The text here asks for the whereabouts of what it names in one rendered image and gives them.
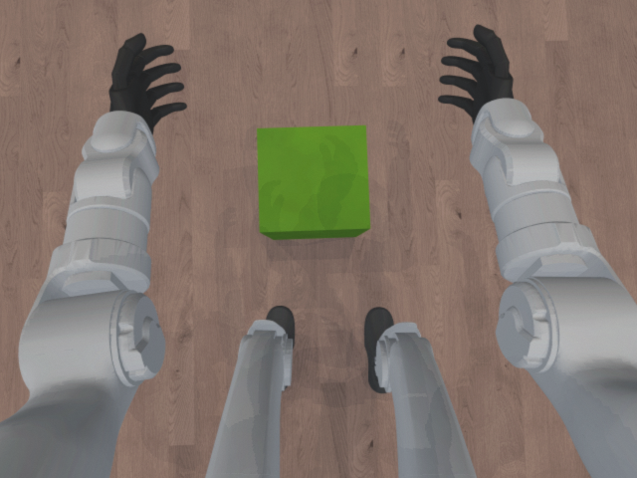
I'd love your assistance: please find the left robot upper arm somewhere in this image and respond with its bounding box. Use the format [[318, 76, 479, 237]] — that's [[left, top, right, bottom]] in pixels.
[[0, 289, 165, 478]]

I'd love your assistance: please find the right robot hand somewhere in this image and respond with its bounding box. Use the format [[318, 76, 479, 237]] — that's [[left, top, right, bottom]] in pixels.
[[438, 24, 514, 124]]

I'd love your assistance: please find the left robot foot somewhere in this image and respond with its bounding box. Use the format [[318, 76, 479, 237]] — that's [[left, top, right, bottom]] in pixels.
[[266, 306, 295, 389]]

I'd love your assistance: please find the carton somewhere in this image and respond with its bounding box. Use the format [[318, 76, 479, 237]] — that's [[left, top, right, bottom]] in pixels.
[[257, 125, 370, 240]]

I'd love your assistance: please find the left robot thigh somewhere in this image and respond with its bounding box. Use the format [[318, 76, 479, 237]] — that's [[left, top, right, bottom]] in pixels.
[[205, 330, 293, 478]]

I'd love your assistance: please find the robot left forearm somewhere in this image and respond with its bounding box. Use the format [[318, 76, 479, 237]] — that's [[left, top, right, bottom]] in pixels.
[[18, 111, 159, 389]]

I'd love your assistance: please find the left robot hand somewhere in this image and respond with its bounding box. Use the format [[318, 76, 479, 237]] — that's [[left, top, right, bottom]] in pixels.
[[108, 33, 187, 134]]

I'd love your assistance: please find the robot right forearm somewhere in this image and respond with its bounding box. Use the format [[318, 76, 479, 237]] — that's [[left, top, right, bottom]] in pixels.
[[470, 98, 637, 308]]

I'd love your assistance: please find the right robot upper arm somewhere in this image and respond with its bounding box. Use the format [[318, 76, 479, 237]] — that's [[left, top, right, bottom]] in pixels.
[[496, 277, 637, 478]]

